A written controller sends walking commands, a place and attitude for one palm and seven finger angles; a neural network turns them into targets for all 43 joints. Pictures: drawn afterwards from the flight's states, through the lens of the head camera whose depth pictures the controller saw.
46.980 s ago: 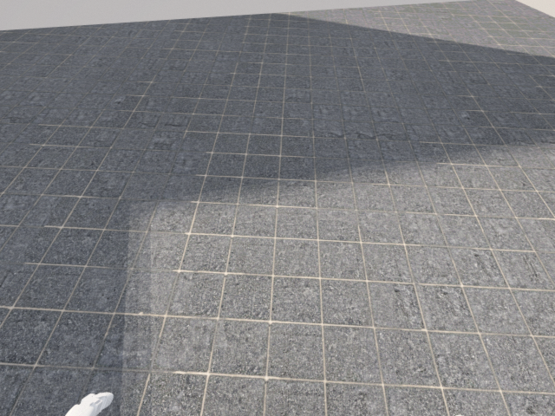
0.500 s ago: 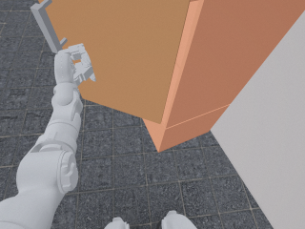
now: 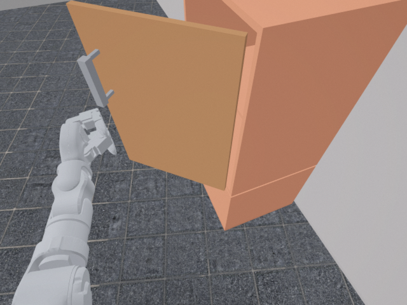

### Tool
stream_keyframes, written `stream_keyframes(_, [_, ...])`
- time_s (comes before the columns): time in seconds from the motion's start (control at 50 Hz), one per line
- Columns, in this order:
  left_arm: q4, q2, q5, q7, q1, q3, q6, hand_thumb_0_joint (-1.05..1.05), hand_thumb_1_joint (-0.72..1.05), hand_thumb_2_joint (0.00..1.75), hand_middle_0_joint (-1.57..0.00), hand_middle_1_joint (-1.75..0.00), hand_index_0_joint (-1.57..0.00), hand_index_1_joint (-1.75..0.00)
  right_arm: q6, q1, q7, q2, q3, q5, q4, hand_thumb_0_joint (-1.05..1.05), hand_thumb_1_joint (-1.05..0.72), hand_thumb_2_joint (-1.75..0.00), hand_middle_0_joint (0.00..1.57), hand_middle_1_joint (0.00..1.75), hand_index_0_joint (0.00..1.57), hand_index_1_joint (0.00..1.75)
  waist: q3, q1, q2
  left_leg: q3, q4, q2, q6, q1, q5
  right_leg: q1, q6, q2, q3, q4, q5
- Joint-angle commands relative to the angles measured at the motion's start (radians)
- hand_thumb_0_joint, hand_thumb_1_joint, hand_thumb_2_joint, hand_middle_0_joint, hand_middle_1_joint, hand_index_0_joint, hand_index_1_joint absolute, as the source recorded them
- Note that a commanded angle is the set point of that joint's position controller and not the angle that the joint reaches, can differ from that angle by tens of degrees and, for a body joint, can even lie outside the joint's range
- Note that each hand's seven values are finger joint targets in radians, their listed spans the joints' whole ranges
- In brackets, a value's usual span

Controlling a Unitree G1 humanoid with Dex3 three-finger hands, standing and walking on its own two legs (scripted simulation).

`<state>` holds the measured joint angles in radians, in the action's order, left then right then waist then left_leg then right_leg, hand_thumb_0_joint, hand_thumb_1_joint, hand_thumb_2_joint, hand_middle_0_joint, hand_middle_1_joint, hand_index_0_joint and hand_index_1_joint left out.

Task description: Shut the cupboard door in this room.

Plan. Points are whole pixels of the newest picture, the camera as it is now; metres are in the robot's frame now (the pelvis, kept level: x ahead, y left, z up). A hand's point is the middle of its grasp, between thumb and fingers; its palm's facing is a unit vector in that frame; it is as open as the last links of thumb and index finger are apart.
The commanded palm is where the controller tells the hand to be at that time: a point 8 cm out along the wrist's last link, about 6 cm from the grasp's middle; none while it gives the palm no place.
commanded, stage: draw the hand back to the body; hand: left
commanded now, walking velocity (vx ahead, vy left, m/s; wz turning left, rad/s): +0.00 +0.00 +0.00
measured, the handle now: (99, 78) +0.66 +0.27 +0.07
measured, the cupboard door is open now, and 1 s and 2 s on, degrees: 47 47 47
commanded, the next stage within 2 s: step back with the hand held close in 1.24 s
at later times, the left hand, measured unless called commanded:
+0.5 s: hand (38, 196) +0.27 +0.24 +0.14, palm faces +0.33 -0.91 -0.26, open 3.6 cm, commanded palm +0.22 +0.28 +0.17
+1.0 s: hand out of the picture +0.17 +0.28 +0.19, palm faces +0.50 -0.75 -0.44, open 7.0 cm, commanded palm +0.13 +0.31 +0.20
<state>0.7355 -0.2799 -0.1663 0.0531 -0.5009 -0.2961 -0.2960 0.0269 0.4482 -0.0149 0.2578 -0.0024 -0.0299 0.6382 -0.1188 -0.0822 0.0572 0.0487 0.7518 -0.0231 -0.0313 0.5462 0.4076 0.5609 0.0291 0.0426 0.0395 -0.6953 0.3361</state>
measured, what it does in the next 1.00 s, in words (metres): stands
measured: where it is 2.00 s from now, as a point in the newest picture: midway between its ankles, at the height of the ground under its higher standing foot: outside the picture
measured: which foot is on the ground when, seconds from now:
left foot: down 0.00-1.00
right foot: down 0.00-1.00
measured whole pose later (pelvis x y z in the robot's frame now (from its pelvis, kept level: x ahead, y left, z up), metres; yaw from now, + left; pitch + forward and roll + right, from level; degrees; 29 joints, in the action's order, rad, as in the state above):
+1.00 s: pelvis +0.01 +0.01 +0.03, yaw +2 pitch -3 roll -1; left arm -0.37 -0.34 -0.06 -0.10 0.49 -0.35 -0.10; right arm -0.09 0.22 0.06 0.25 0.00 -0.01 0.64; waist -0.01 0.07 0.09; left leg 0.03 0.43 0.02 -0.04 0.10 0.28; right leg 0.11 0.01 0.01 0.06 -0.40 0.24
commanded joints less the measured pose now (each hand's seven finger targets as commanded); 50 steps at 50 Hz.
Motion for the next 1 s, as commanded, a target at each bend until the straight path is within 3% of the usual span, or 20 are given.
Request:
stream_keyframes(0.0, [-0.410, -0.201, -0.010, 0.004, -0.333, 0.012, -0.060, 0.00, 0.90, 0.90, -1.30, -1.50, -1.30, -1.50, -0.081, -0.065, 0.031, 0.132, -0.048, -0.009, -0.132, 0.00, -0.90, -0.90, 0.20, 0.30, 0.20, 0.30, -0.267, 0.026, 0.046, -0.034, -0.115, 0.016, -0.006, -0.193, -0.361, -0.242, -0.010, 0.000, -0.018, 0.079, -0.379])
stream_keyframes(0.04, [-0.409, -0.188, -0.013, 0.014, -0.284, 0.025, -0.031, 0.00, 0.90, 0.90, -1.30, -1.50, -1.30, -1.50, -0.094, -0.102, 0.036, 0.126, -0.040, -0.014, -0.129, 0.00, -0.90, -0.90, 0.20, 0.30, 0.20, 0.30, -0.221, 0.032, 0.045, -0.042, -0.141, 0.016, -0.001, -0.196, -0.306, -0.233, -0.007, -0.005, -0.013, 0.094, -0.322])
stream_keyframes(0.08, [-0.406, -0.187, -0.034, 0.030, -0.203, 0.017, 0.014, 0.00, 0.90, 0.90, -1.24, -1.44, -1.24, -1.44, -0.101, -0.141, 0.046, 0.129, -0.034, -0.022, -0.142, 0.00, -0.90, -0.90, 0.20, 0.30, 0.20, 0.30, -0.194, 0.049, -0.022, -0.045, -0.169, 0.020, -0.001, -0.182, -0.248, -0.259, -0.007, -0.011, -0.014, 0.118, -0.271])
stream_keyframes(0.14, [-0.475, -0.176, -0.071, 0.056, -0.139, 0.014, 0.073, 0.00, 0.90, 0.90, -1.16, -1.35, -1.16, -1.35, -0.115, -0.204, 0.061, 0.126, -0.025, -0.035, -0.169, 0.00, -0.90, -0.90, 0.20, 0.30, 0.20, 0.30, -0.178, 0.071, -0.051, -0.047, -0.199, 0.022, -0.002, -0.209, -0.230, -0.293, -0.008, -0.021, -0.015, 0.146, -0.247])
stream_keyframes(0.16, [-0.598, -0.239, 0.040, -0.013, -0.112, 0.068, 0.057, 0.00, 0.90, 0.90, -1.13, -1.32, -1.13, -1.32, -0.097, -0.240, 0.070, 0.104, -0.036, -0.029, -0.187, 0.00, -0.90, -0.90, 0.20, 0.30, 0.20, 0.30, -0.184, 0.071, -0.037, -0.025, -0.233, 0.023, 0.000, -0.254, -0.237, -0.329, -0.011, -0.044, -0.060, 0.190, -0.228])
stream_keyframes(0.2, [-0.628, -0.177, 0.038, -0.064, -0.003, 0.091, 0.080, 0.00, 0.90, 0.90, -1.08, -1.26, -1.08, -1.26, -0.090, -0.275, 0.080, 0.099, -0.027, -0.028, -0.197, 0.00, -0.90, -0.90, 0.20, 0.30, 0.20, 0.30, -0.125, 0.071, -0.084, -0.032, -0.262, 0.018, 0.000, -0.251, -0.213, -0.349, -0.014, -0.050, -0.051, 0.222, -0.192])
stream_keyframes(0.22, [-0.656, -0.196, 0.053, -0.081, 0.018, 0.076, 0.088, 0.00, 0.90, 0.90, -1.05, -1.23, -1.05, -1.23, -0.088, -0.288, 0.084, 0.101, -0.022, -0.028, -0.194, 0.00, -0.90, -0.90, 0.20, 0.30, 0.20, 0.30, -0.112, 0.075, -0.070, -0.036, -0.278, 0.013, 0.000, -0.278, -0.232, -0.356, -0.011, -0.046, -0.046, 0.229, -0.213])
stream_keyframes(0.24, [-0.683, -0.171, 0.054, -0.090, 0.050, 0.094, 0.098, 0.00, 0.90, 0.90, -1.02, -1.20, -1.02, -1.20, -0.087, -0.300, 0.086, 0.099, -0.020, -0.027, -0.194, 0.00, -0.90, -0.90, 0.20, 0.30, 0.20, 0.30, -0.088, 0.077, -0.057, -0.039, -0.293, 0.010, 0.001, -0.297, -0.254, -0.369, -0.008, -0.045, -0.039, 0.234, -0.231])
stream_keyframes(0.26, [-0.706, -0.203, 0.066, -0.102, 0.053, 0.069, 0.103, 0.00, 0.90, 0.90, -1.00, -1.17, -1.00, -1.17, -0.086, -0.305, 0.089, 0.100, -0.015, -0.026, -0.193, 0.00, -0.90, -0.90, 0.20, 0.30, 0.20, 0.30, -0.087, 0.079, -0.073, -0.039, -0.305, 0.011, 0.001, -0.316, -0.263, -0.374, -0.010, -0.042, -0.035, 0.247, -0.240])
stream_keyframes(0.28, [-0.732, -0.197, 0.066, -0.109, 0.095, 0.065, 0.112, 0.00, 0.90, 0.90, -0.97, -1.14, -0.97, -1.14, -0.086, -0.313, 0.090, 0.096, -0.015, -0.023, -0.192, 0.00, -0.90, -0.90, 0.20, 0.30, 0.20, 0.30, -0.074, 0.082, -0.040, -0.037, -0.316, 0.008, 0.002, -0.330, -0.276, -0.394, -0.008, -0.044, -0.036, 0.254, -0.251])
stream_keyframes(0.3, [-0.757, -0.210, 0.068, -0.114, 0.129, 0.055, 0.119, 0.00, 0.90, 0.90, -0.94, -1.11, -0.94, -1.11, -0.084, -0.314, 0.093, 0.098, -0.014, -0.023, -0.190, 0.00, -0.90, -0.90, 0.20, 0.30, 0.20, 0.30, -0.070, 0.086, -0.058, -0.037, -0.325, 0.008, 0.002, -0.341, -0.286, -0.412, -0.007, -0.044, -0.032, 0.267, -0.254])
stream_keyframes(0.38, [-0.870, -0.197, 0.082, -0.129, 0.200, 0.050, 0.134, 0.00, 0.90, 0.90, -0.83, -0.99, -0.83, -0.99, -0.094, -0.342, 0.095, 0.080, 0.001, -0.013, -0.193, 0.00, -0.90, -0.90, 0.20, 0.30, 0.20, 0.30, -0.037, 0.093, 0.019, -0.040, -0.366, 0.008, 0.010, -0.393, -0.323, -0.440, -0.003, -0.042, -0.022, 0.297, -0.275])
stream_keyframes(0.42, [-0.950, -0.219, 0.092, -0.135, 0.244, 0.033, 0.134, 0.00, 0.90, 0.90, -0.78, -0.93, -0.78, -0.93, -0.103, -0.350, 0.094, 0.081, 0.005, -0.010, -0.196, 0.00, -0.90, -0.90, 0.20, 0.30, 0.20, 0.30, -0.058, 0.101, 0.067, -0.040, -0.379, 0.009, 0.011, -0.428, -0.355, -0.460, -0.002, -0.041, -0.021, 0.312, -0.290])
stream_keyframes(0.44, [-0.981, -0.195, 0.089, -0.137, 0.287, 0.044, 0.138, 0.00, 0.90, 0.90, -0.75, -0.90, -0.75, -0.90, -0.109, -0.350, 0.093, 0.074, 0.004, -0.005, -0.194, 0.00, -0.90, -0.90, 0.20, 0.30, 0.20, 0.30, -0.052, 0.101, 0.084, -0.043, -0.384, 0.006, 0.016, -0.438, -0.380, -0.475, -0.001, -0.041, -0.018, 0.312, -0.304])
stream_keyframes(0.56, [-1.106, -0.224, 0.096, -0.148, 0.504, -0.027, 0.143, 0.00, 0.90, 0.90, -0.58, -0.72, -0.58, -0.72, -0.129, -0.360, 0.083, 0.076, 0.001, 0.008, -0.193, 0.00, -0.90, -0.90, 0.20, 0.30, 0.20, 0.30, -0.039, 0.122, -0.014, -0.049, -0.400, 0.004, 0.021, -0.449, -0.448, -0.509, -0.007, -0.033, -0.003, 0.327, -0.340])
stream_keyframes(0.6, [-1.096, -0.223, 0.088, -0.145, 0.617, -0.052, 0.155, 0.00, 0.90, 0.90, -0.53, -0.66, -0.53, -0.66, -0.126, -0.365, 0.082, 0.077, -0.004, 0.011, -0.191, 0.00, -0.90, -0.90, 0.20, 0.30, 0.20, 0.30, 0.008, 0.129, -0.045, -0.043, -0.406, 0.003, 0.019, -0.422, -0.426, -0.518, -0.009, -0.037, -0.006, 0.338, -0.330])
stream_keyframes(0.8, [-1.309, -0.284, 0.088, -0.158, 0.887, -0.189, 0.139, 0.00, 0.90, 0.90, -0.25, -0.36, -0.25, -0.36, -0.157, -0.374, 0.078, 0.066, -0.018, 0.019, -0.188, 0.00, -0.90, -0.90, 0.20, 0.30, 0.20, 0.30, 0.003, 0.155, 0.018, -0.038, -0.389, 0.004, 0.019, -0.417, -0.470, -0.535, -0.014, -0.044, -0.009, 0.332, -0.347])
stream_keyframes(0.84, [-1.354, -0.283, 0.089, -0.162, 0.930, -0.203, 0.131, 0.00, 0.90, 0.90, -0.20, -0.30, -0.20, -0.30, -0.169, -0.371, 0.078, 0.061, -0.019, 0.017, -0.188, 0.00, -0.90, -0.90, 0.20, 0.30, 0.20, 0.30, 0.012, 0.153, 0.039, -0.039, -0.385, 0.003, 0.022, -0.416, -0.478, -0.524, -0.015, -0.045, -0.009, 0.328, -0.345])
stream_keyframes(0.92, [-1.296, -0.234, 0.101, -0.167, 0.859, -0.142, 0.137, 0.00, 0.90, 0.90, -0.20, -0.30, -0.20, -0.30, -0.180, -0.357, 0.085, 0.075, -0.023, 0.017, -0.162, 0.00, -0.90, -0.90, 0.20, 0.30, 0.20, 0.30, 0.114, 0.123, 0.001, -0.033, -0.401, 0.005, 0.015, -0.396, -0.367, -0.438, -0.019, -0.044, -0.007, 0.353, -0.254])
stream_keyframes(0.98, [-1.261, -0.229, 0.105, -0.175, 0.839, -0.141, 0.138, 0.00, 0.90, 0.90, -0.20, -0.30, -0.20, -0.30, -0.182, -0.352, 0.095, 0.075, -0.027, 0.017, -0.158, 0.00, -0.90, -0.90, 0.20, 0.30, 0.20, 0.30, 0.117, 0.123, -0.022, -0.037, -0.407, 0.007, 0.008, -0.398, -0.319, -0.423, -0.019, -0.044, -0.005, 0.355, -0.206])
